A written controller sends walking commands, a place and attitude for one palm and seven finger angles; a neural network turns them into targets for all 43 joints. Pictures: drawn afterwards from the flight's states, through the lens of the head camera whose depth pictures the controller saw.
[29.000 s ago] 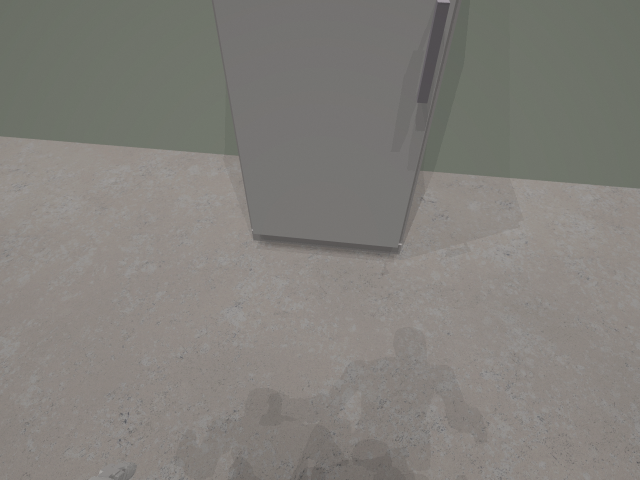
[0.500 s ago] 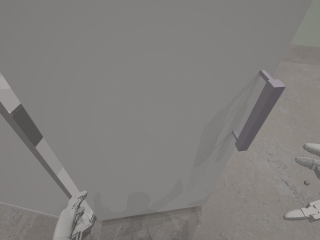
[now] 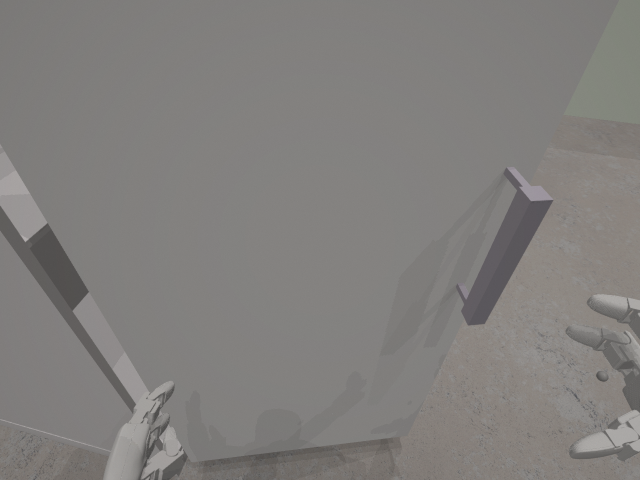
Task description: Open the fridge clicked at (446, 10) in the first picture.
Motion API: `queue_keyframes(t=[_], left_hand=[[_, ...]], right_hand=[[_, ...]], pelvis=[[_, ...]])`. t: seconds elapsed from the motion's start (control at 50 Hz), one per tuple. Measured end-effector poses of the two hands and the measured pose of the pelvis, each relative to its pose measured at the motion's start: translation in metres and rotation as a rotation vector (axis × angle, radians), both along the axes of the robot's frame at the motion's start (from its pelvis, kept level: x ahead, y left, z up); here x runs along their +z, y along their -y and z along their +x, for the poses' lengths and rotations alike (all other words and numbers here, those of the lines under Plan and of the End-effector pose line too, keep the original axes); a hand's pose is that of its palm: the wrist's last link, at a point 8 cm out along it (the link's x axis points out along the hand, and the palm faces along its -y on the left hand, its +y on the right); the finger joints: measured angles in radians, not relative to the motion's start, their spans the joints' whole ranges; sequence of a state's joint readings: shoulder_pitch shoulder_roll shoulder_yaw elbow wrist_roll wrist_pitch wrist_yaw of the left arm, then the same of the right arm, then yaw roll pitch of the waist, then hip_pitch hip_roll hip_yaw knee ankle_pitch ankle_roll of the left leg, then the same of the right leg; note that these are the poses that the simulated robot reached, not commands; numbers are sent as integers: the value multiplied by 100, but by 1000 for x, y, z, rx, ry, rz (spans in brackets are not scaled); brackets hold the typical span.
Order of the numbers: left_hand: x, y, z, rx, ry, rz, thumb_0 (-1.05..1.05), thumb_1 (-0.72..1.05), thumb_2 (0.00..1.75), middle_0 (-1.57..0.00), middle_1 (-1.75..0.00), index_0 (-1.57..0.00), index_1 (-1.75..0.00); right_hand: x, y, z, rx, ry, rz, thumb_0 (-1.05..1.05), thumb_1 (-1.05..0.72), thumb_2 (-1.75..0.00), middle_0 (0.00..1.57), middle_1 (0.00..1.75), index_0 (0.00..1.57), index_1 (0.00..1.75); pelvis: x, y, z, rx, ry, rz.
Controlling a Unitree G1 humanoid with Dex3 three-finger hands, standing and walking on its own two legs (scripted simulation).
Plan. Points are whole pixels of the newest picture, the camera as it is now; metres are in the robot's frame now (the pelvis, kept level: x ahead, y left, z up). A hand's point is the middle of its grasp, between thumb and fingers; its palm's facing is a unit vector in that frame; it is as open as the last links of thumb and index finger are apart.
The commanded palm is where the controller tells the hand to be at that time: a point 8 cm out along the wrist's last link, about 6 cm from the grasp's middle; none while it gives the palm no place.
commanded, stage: draw the hand back to the body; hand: right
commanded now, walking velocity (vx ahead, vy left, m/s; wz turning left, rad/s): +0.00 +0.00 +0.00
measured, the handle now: (491, 252) +0.39 -0.23 +0.11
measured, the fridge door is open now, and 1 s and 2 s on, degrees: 70 70 70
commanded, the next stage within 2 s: step back with the hand held close in 1.22 s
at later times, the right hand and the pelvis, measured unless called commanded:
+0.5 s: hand (627, 371) +0.20 -0.28 +0.15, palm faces +0.48 +0.81 -0.35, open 12.2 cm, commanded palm +0.15 -0.31 +0.17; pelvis +0.00 +0.00 +0.01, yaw +0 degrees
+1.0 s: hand (624, 352) +0.20 -0.26 +0.18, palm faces +0.48 +0.79 -0.37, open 7.7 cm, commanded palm +0.15 -0.29 +0.19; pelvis +0.01 +0.01 +0.02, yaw +0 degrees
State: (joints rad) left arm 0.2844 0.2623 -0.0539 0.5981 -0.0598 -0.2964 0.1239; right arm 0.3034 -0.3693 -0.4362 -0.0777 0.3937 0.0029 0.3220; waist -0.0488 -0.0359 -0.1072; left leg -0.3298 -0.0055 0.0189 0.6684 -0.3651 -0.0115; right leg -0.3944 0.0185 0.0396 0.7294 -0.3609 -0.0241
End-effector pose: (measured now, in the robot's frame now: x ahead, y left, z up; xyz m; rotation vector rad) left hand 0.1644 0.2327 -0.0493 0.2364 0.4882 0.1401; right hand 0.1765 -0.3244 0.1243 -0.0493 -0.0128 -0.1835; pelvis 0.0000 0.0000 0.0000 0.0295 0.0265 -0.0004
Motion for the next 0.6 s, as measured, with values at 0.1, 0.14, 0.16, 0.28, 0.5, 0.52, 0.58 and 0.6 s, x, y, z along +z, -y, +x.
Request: queue_keyframes(t=[0.1,0.14,0.16,0.28,0.5,0.52,0.58,0.6], left_hand=[[2,10,8,-36,13,8,2,90,89,-20,-30,-20,-30],[3,15,11,-50,23,6,2,90,89,-20,-30,-20,-30],[4,17,13,-55,28,3,2,90,89,-20,-30,-20,-30],[5,29,15,-94,-6,-10,1,90,89,-20,-30,-20,-30],[-9,22,4,-73,-131,-21,1,90,89,-20,-30,-20,-30],[-9,21,4,-69,-137,-20,1,90,89,-20,-30,-20,-30],[-9,15,5,-57,-144,-20,2,90,89,-20,-30,-20,-30],[-9,14,5,-53,-143,-20,2,90,89,-20,-30,-20,-30]], right_hand=[[2,-5,-11,-7,3,-12,-1,54,-20,25,115,25,115],[6,-7,-13,-4,17,-23,-1,53,-21,25,114,25,114],[9,-7,-13,-3,25,-28,-1,52,-21,25,113,25,113],[27,-1,-18,-234,21,-250,-1,39,-28,24,105,25,105],[41,-11,-23,-316,36,-341,0,2,-45,23,84,24,84],[43,-11,-23,-316,41,-347,0,-1,-47,23,82,24,82],[49,-13,-21,-315,56,-362,0,-12,-52,23,76,24,76],[51,-14,-20,-315,61,-366,0,-15,-54,23,74,24,73]], pelvis=[[0,3,-3,-14,18,2],[0,3,-4,-18,26,3],[1,3,-4,-19,29,2],[6,2,-7,-13,53,-2],[14,1,0,-5,81,-17],[15,0,1,-4,83,-18],[16,-1,3,-2,89,-19],[16,-2,4,-1,90,-20]])
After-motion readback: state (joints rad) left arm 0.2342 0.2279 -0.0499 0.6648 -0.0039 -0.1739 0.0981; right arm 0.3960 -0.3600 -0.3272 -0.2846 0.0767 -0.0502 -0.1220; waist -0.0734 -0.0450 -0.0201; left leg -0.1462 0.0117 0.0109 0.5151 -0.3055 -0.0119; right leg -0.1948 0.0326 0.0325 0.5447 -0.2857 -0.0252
